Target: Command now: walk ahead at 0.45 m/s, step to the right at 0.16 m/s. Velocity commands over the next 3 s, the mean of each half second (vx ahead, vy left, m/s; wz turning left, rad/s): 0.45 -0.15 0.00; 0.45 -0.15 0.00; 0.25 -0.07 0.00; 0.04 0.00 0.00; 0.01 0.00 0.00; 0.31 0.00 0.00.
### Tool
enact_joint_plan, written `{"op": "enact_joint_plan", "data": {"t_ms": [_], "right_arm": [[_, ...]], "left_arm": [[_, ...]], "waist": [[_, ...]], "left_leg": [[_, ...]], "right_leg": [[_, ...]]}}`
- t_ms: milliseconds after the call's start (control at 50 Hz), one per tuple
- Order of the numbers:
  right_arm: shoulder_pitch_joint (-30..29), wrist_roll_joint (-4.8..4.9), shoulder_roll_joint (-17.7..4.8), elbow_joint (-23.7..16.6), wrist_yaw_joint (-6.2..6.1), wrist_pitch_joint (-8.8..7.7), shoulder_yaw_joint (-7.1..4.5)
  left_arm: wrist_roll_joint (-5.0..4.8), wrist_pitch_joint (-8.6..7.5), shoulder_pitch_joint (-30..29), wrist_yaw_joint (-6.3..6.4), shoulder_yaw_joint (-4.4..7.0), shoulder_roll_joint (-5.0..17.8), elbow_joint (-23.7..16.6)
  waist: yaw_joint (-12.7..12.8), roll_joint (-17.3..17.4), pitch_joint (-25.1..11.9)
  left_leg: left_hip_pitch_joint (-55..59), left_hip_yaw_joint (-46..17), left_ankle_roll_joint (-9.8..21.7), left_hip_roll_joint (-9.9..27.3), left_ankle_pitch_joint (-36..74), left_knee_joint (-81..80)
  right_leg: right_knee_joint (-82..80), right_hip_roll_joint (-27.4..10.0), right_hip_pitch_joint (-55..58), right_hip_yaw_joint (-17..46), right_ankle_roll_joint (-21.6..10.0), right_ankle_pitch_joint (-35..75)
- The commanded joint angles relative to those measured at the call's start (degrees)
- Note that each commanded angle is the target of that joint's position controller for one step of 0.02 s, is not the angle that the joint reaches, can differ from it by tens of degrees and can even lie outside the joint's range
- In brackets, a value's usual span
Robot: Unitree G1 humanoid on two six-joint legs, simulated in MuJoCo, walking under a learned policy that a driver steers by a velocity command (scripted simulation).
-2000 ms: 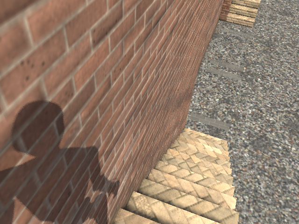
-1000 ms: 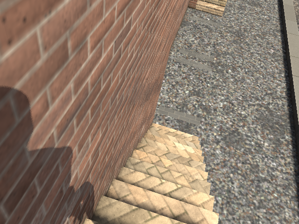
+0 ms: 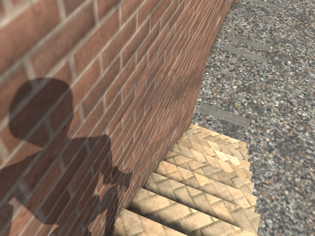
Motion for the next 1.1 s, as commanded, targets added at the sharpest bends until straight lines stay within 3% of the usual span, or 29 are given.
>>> {"op": "enact_joint_plan", "data": {"t_ms": [20,40,100,120,140,160,220,260,320,380,400,420,440,460,500,540,600,660,720,740,800,880,920,940,960,1000,1040,1080,1100], "right_arm": [[4.5,0.29,-9.3,-0.5,-1.49,-0.24,-0.98],[-0.6,-0.03,-7.0,-2.0,-2.86,-1.78,0.21],[0.3,-2.42,-4.8,-0.4,-4.79,-3.89,1.86],[-0.1,-3.17,-8.4,-0.6,-4.53,-4.88,0.64],[5.4,-0.81,-11.2,-0.8,-5.23,-5.62,-1.36],[8.7,0.13,-8.5,-0.4,-5.47,-5.15,-1.39],[10.3,1.35,-4.1,-2.4,-8.44,-2.18,-0.73],[12.9,0.56,-6.2,-2.6,-9.44,-1.14,-1.95],[8.4,-0.41,-7.8,-4.0,-7.94,-0.09,-2.99],[10.2,-2.54,-3.3,1.1,-7.37,1.59,-2.08],[11.1,-3.81,1.2,2.8,-7.09,1.00,-1.84],[18.3,-2.20,4.5,1.5,-5.64,-0.90,-1.17],[19.9,0.89,2.9,0.9,-5.21,-2.71,-1.16],[14.3,3.90,5.0,-3.9,-5.96,-3.74,0.09],[2.1,1.84,-3.1,-3.0,-7.45,-1.37,-0.76],[12.9,-0.62,-2.3,-0.7,-6.76,-1.06,-0.83],[4.1,-3.04,-0.4,-3.6,-4.18,-0.73,0.12],[7.3,-1.37,-0.1,-1.7,-2.24,0.09,0.27],[-13.2,-0.19,-2.6,-9.7,-0.94,-2.05,-0.25],[-15.2,-0.55,-1.3,-9.9,-0.22,-3.05,0.12],[-12.5,-3.07,0.4,-8.5,3.02,-3.48,0.94],[-9.0,-2.49,-3.6,-8.9,-0.23,-0.84,-0.13],[9.0,-1.02,-7.4,-3.2,-0.66,-0.40,-2.65],[21.9,0.47,-8.9,0.4,-0.08,-0.55,-3.80],[25.6,-1.11,-6.4,3.4,0.06,-0.39,-3.36],[34.0,-1.96,-13.7,6.6,0.21,-0.34,-3.01],[19.9,-1.01,-8.3,3.2,-0.08,-0.12,-1.21],[5.5,0.28,-12.1,2.0,-3.10,-1.41,-2.30],[0.0,-0.72,-5.6,0.0,-4.34,-2.31,0.70]], "left_arm": [[-0.42,1.94,-3.1,1.07,1.79,7.6,-13.0],[-0.11,3.12,-4.1,1.16,2.59,8.5,-14.1],[2.63,2.74,-6.7,1.07,-0.07,-3.5,-16.7],[3.22,2.64,-1.2,0.95,0.28,-3.2,-14.5],[1.91,2.63,-4.6,0.68,3.24,4.5,-16.5],[1.22,2.80,-6.0,0.34,3.87,6.7,-16.7],[3.49,2.08,-12.3,-2.54,1.98,1.7,-19.1],[2.15,1.28,-14.8,-4.48,1.60,0.5,-18.7],[0.88,1.71,-6.6,-3.76,2.87,3.0,-14.9],[3.25,-0.41,12.9,-1.78,6.08,8.0,-5.1],[5.01,-1.28,16.1,-2.14,4.45,8.8,-3.1],[5.65,-2.41,16.0,-3.57,4.37,13.6,0.3],[2.75,-1.62,21.4,-4.52,6.06,15.8,3.4],[1.52,-1.54,19.5,-5.32,7.15,19.3,5.4],[4.79,-1.23,-0.6,-3.89,1.35,4.1,0.3],[4.95,-3.16,-7.3,-2.74,-0.22,3.1,0.6],[6.36,-2.62,-3.5,1.14,-0.68,4.3,1.2],[5.60,-2.46,-2.2,1.61,0.12,7.8,2.0],[2.43,-3.88,13.4,3.69,-0.86,1.0,6.1],[3.54,-3.58,15.2,4.50,-1.11,0.9,6.9],[4.44,-2.67,4.8,4.41,-1.28,3.3,2.8],[1.44,-2.36,4.4,2.46,0.11,4.0,2.3],[3.60,-1.93,-3.4,1.19,0.35,3.5,1.2],[2.32,-2.08,-7.6,-0.03,0.48,3.8,0.4],[-0.72,-1.94,-3.0,-1.14,0.00,-0.4,2.6],[0.24,-2.48,7.4,-0.71,0.66,-1.3,-0.6],[-0.47,-1.13,2.2,-0.24,1.73,3.3,-4.6],[-0.76,1.09,-7.1,1.86,1.68,4.8,-13.9],[-0.31,2.87,-8.7,2.15,2.08,7.0,-14.7]], "waist": [[-0.2,3.7,-4.4],[2.1,2.1,1.7],[2.4,6.6,0.5],[4.2,12.3,-3.5],[0.3,14.8,-2.4],[-1.7,15.9,-1.7],[-3.3,13.2,4.5],[-6.9,10.3,3.3],[-1.9,13.7,2.5],[7.3,2.6,-0.6],[7.6,-9.2,2.3],[-0.3,-23.2,-0.3],[0.8,-22.6,-6.7],[-0.7,-17.9,-7.4],[-3.9,7.0,2.6],[-11.2,2.3,0.8],[-8.0,2.5,0.5],[-7.7,-2.2,-1.8],[3.6,-3.2,7.3],[5.2,-4.3,6.8],[2.7,0.5,6.4],[3.6,2.7,8.3],[-5.1,-2.3,-0.1],[-11.9,-2.2,-3.9],[-13.5,6.1,-4.1],[-9.2,29.9,-8.5],[-6.5,12.1,-8.1],[-0.8,14.5,-1.1],[1.3,5.2,3.8]], "left_leg": [[11.9,-31.6,20.3,28.5,3.1,-11.3],[-1.8,-24.2,16.3,24.4,6.1,-11.8],[-10.3,-11.5,11.8,15.5,17.6,-6.0],[-11.6,-9.6,12.6,16.5,28.9,-4.1],[-2.2,-10.7,11.0,14.6,17.2,1.5],[2.2,-13.5,11.1,15.8,7.2,3.3],[-3.1,-9.9,7.0,10.6,-11.0,12.3],[-11.6,-7.8,6.0,9.8,-12.5,13.2],[-16.1,-7.9,4.4,12.1,-15.0,22.1],[-11.8,-3.1,-1.2,4.9,-19.7,60.8],[-31.9,-4.4,-2.8,-2.8,-41.8,91.7],[-48.8,-6.0,-2.0,-3.8,-42.2,105.8],[-55.1,-6.5,-2.0,-3.8,-35.4,108.5],[-58.3,-2.8,-0.4,-1.8,-29.9,106.9],[-48.8,-6.2,1.5,3.9,-15.0,94.2],[-46.2,-11.7,0.4,4.5,-4.9,79.1],[-33.3,-7.7,-1.8,4.3,13.8,46.3],[-21.3,-5.6,-0.7,3.3,21.2,41.1],[-52.7,-10.0,0.9,4.4,26.7,23.1],[-54.8,-10.2,1.3,5.0,26.0,20.4],[-13.7,-3.1,0.9,2.7,49.5,6.3],[-3.5,-2.5,-1.0,1.5,42.0,-8.6],[7.4,-5.1,-0.7,5.6,48.3,-10.1],[18.2,-3.6,-0.1,8.3,52.4,-12.4],[27.5,-1.9,0.8,9.2,47.2,-14.1],[45.3,-18.8,14.4,22.3,75.9,9.0],[33.2,-18.1,15.1,22.5,44.9,1.8],[10.9,-34.9,20.9,30.5,19.2,-9.1],[-3.2,-26.0,17.2,26.2,21.8,-7.5]], "right_leg": [[-6.1,-7.3,-21.6,6.9,1.7,21.4],[-19.3,-7.8,-13.4,10.4,2.4,34.4],[-46.4,-9.9,2.6,5.4,6.2,46.8],[-39.6,-9.0,9.3,1.3,6.8,48.6],[-42.0,-7.7,-3.3,7.0,6.7,57.6],[-44.4,-7.8,-9.3,8.8,6.1,55.5],[-72.2,-10.8,-9.1,2.6,4.0,67.3],[-79.6,-10.6,5.7,-4.0,2.1,68.7],[-78.0,-10.9,14.4,-6.5,-0.2,57.8],[-103.5,-16.1,29.3,-4.0,-4.5,59.0],[-88.3,-19.8,37.9,-0.8,-6.0,80.6],[-66.7,-21.9,44.1,-1.2,-5.4,115.8],[-69.0,-25.4,46.9,6.9,-7.5,115.2],[-83.0,-32.5,39.1,27.6,-17.4,68.0],[-87.8,-30.3,17.7,22.8,-15.9,55.1],[-78.7,-28.1,13.3,18.1,-13.5,64.7],[-84.0,-21.7,6.6,7.7,-12.5,54.1],[-83.6,-19.9,6.0,7.1,-14.4,54.7],[-76.1,-20.0,33.8,11.1,-11.2,46.9],[-76.1,-20.8,36.4,12.7,-11.1,45.6],[-78.0,-14.1,2.5,3.8,-11.0,24.5],[-66.1,-8.9,6.5,2.3,-9.8,23.4],[-47.7,-7.7,15.5,4.3,-10.2,38.4],[-34.1,-6.4,12.9,3.1,-8.4,39.0],[-14.9,0.7,3.0,-2.8,-4.8,17.7],[16.3,5.3,-25.5,5.3,1.9,-14.3],[11.1,-1.2,-27.0,6.4,1.0,3.1],[-8.2,-6.1,-23.2,11.4,1.0,26.8],[-19.8,-7.2,-14.3,12.9,2.5,35.7]]}}
Next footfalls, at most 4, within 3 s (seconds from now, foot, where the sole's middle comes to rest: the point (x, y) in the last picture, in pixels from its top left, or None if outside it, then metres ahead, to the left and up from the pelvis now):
0.38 right None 0.22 -0.25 -0.96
0.96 left None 0.54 -0.02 -1.16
1.44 right None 0.67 -0.37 -1.35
1.72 left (176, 227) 0.66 -0.13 -1.17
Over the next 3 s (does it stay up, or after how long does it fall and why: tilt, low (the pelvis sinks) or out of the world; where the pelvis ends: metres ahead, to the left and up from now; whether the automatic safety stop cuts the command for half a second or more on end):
stays up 0.86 -0.32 -0.66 its command is cut before an obstacle from the start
